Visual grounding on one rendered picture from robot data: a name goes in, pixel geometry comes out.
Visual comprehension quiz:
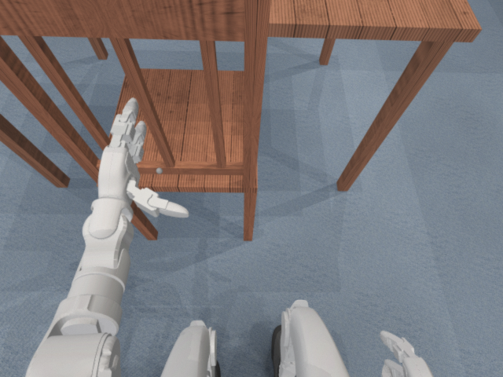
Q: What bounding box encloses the left robot hand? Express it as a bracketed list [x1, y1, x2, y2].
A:
[98, 97, 189, 218]

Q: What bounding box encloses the left robot upper arm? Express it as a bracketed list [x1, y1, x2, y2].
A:
[29, 332, 121, 377]

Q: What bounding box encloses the table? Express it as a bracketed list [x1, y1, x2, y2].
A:
[0, 0, 482, 191]

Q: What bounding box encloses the robot left forearm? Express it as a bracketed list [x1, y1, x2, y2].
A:
[25, 197, 134, 377]

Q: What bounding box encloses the chair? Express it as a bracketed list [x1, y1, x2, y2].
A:
[0, 0, 271, 241]

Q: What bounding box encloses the robot right shin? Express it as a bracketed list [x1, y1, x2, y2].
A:
[279, 300, 309, 377]

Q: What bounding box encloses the left robot thigh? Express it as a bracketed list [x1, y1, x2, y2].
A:
[160, 326, 217, 377]

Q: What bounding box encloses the right robot hand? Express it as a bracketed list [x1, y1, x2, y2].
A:
[380, 331, 434, 377]

